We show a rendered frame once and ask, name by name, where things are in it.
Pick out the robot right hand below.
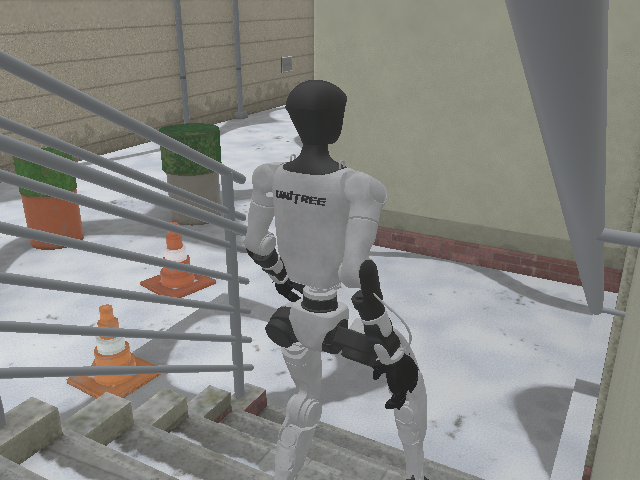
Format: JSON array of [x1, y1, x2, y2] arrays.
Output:
[[372, 353, 419, 410]]

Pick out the robot right upper arm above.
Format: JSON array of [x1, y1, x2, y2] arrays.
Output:
[[338, 169, 387, 289]]

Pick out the left robot forearm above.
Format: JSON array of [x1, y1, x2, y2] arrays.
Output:
[[246, 248, 288, 284]]

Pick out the robot torso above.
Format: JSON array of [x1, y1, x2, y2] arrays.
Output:
[[272, 154, 353, 354]]

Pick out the right robot forearm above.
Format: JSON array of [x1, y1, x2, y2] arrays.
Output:
[[351, 260, 404, 365]]

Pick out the robot left upper arm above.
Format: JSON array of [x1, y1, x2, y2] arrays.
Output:
[[244, 162, 287, 256]]

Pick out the robot left hand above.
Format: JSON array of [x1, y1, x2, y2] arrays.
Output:
[[272, 278, 305, 302]]

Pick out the humanoid robot head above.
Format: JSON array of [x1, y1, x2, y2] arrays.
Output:
[[283, 80, 347, 175]]

